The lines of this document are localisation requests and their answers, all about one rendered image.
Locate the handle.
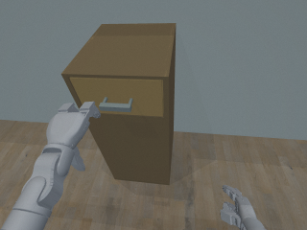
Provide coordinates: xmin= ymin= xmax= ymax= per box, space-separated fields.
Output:
xmin=99 ymin=97 xmax=133 ymax=112

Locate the right robot hand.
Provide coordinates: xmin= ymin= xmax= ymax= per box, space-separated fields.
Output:
xmin=220 ymin=185 xmax=257 ymax=230

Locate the robot right forearm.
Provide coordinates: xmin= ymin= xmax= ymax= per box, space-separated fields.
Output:
xmin=240 ymin=217 xmax=267 ymax=230

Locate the drawer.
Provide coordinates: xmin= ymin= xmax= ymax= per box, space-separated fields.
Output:
xmin=69 ymin=77 xmax=164 ymax=117

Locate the robot left forearm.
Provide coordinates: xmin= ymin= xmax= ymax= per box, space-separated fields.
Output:
xmin=0 ymin=143 xmax=75 ymax=230

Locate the cabinet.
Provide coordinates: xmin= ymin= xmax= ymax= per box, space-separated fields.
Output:
xmin=61 ymin=23 xmax=177 ymax=185

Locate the left robot hand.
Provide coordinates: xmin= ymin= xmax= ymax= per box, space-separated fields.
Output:
xmin=46 ymin=102 xmax=101 ymax=172

